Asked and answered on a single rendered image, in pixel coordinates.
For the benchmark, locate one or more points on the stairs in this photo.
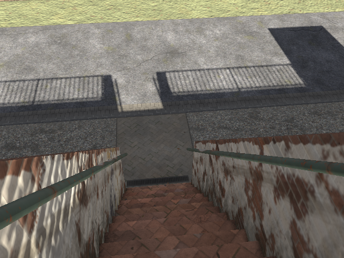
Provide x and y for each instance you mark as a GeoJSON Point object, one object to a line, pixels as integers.
{"type": "Point", "coordinates": [173, 221]}

